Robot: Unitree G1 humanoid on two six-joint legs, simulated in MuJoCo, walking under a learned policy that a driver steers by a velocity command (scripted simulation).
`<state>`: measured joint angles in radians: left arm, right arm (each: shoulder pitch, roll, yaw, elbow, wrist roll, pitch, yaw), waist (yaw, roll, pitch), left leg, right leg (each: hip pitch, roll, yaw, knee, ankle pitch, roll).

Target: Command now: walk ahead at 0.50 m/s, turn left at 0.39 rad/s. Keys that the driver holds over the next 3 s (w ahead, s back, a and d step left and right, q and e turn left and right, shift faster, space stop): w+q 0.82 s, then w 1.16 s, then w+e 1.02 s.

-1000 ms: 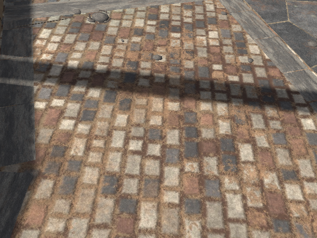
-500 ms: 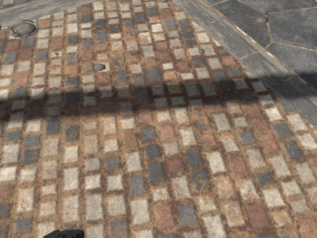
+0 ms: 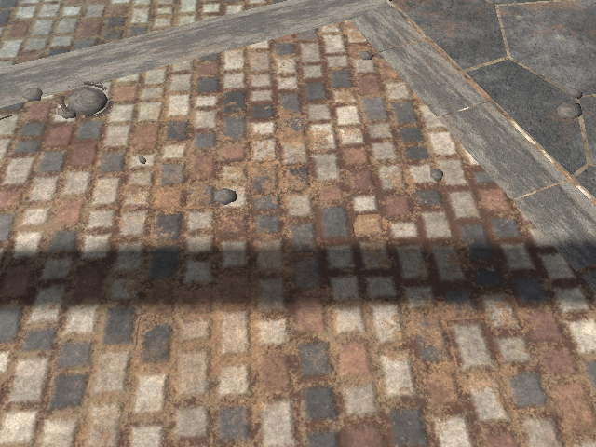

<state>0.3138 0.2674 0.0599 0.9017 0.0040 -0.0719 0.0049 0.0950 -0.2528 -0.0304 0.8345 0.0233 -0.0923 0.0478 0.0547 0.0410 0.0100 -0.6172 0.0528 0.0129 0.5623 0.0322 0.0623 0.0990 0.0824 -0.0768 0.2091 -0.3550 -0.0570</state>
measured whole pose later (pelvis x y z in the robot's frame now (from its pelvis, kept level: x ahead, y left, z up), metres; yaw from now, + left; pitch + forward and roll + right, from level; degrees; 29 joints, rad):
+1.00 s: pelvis +0.55 +0.11 +0.00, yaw +33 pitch +2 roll -2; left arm 0.37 0.30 0.07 0.87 -0.03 -0.07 0.00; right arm 0.06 -0.26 -0.05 0.60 0.02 -0.03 0.05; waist 0.10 0.03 0.03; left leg -0.59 0.05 0.01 0.61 -0.11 0.06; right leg 0.08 -0.04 -0.21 0.28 -0.38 0.04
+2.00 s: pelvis +1.00 +0.40 +0.01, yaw +35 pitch +2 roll -2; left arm 0.36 0.27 0.05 0.89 -0.01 -0.07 -0.01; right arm 0.08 -0.26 -0.04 0.74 0.01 -0.07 0.02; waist 0.09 0.04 0.01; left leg -0.62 0.09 -0.03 0.58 0.05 0.00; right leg 0.00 0.05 -0.04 0.22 -0.26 -0.04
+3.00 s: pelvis +1.49 +0.62 +0.02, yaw +4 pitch +2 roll +0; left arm 0.34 0.28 0.08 0.74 -0.02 -0.05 0.01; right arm 0.01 -0.28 -0.05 0.74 0.00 -0.10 0.01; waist 0.07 0.04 0.03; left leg -0.63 0.06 -0.10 0.59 0.04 -0.06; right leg -0.12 0.10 0.13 0.36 -0.26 -0.08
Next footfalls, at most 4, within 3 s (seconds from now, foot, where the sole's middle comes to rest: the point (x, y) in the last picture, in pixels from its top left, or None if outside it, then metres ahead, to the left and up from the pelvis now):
0.06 left None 0.21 0.11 -0.77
0.52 right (355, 428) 0.51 -0.05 -0.77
1.04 left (196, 367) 0.64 0.32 -0.77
1.56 right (232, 239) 1.02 0.28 -0.77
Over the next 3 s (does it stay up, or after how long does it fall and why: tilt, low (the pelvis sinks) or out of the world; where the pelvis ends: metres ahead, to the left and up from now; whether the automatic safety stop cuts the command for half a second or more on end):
stays up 1.49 0.62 0.02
